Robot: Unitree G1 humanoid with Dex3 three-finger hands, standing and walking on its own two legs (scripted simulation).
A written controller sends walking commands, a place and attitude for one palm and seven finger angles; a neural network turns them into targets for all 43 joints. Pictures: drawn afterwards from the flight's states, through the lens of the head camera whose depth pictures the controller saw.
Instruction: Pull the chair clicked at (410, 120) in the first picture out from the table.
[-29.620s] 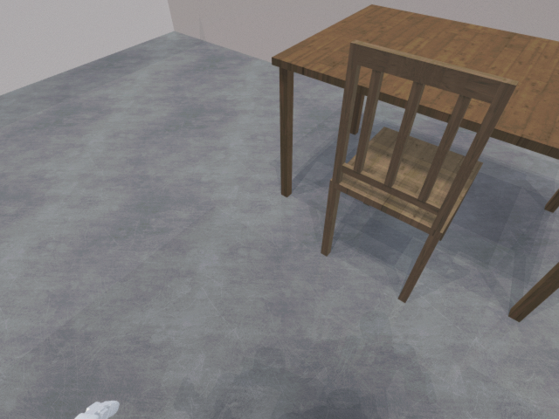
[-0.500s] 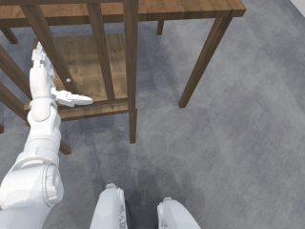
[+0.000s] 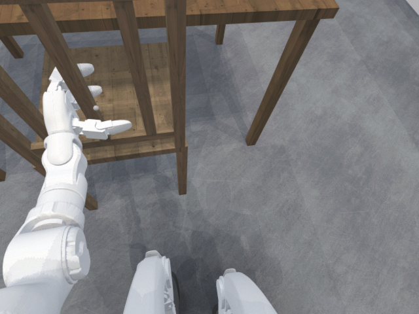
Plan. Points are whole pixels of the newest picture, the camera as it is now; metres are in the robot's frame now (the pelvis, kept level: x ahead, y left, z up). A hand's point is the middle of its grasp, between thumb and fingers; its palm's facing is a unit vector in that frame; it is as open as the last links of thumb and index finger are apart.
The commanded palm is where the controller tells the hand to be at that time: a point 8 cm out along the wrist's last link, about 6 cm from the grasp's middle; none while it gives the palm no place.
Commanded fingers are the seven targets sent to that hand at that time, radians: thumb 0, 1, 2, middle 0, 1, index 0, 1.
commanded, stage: hook a spindle and tug to test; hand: left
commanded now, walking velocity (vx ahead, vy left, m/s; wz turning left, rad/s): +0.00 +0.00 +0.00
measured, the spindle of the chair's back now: (80, 90) +0.52 +0.22 +0.06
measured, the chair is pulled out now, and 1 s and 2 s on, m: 0.00 0.04 0.19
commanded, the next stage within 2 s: step backward, pulling the chair out in 0.98 s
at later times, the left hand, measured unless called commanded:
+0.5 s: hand (95, 108) +0.49 +0.19 +0.04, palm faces +0.19 -0.98 -0.02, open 5.6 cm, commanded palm +0.45 +0.22 +0.03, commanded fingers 0.00 0.90 0.90 -0.50 -1.45 -0.50 -1.45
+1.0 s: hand (94, 124) +0.45 +0.19 +0.04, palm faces +0.17 -0.98 -0.02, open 5.7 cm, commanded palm +0.42 +0.22 +0.03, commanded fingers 0.00 0.90 0.90 -0.50 -1.45 -0.50 -1.45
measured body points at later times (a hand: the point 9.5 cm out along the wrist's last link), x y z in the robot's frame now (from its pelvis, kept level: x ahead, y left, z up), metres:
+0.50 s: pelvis +0.01 +0.00 +0.01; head +0.15 +0.03 +0.43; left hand +0.47 +0.24 +0.04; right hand +0.05 -0.26 -0.11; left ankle +0.09 +0.08 -0.60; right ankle -0.03 -0.10 -0.60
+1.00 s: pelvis +0.02 +0.01 +0.02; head +0.14 +0.03 +0.45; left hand +0.44 +0.24 +0.04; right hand +0.09 -0.25 -0.10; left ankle +0.09 +0.08 -0.60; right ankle -0.03 -0.10 -0.60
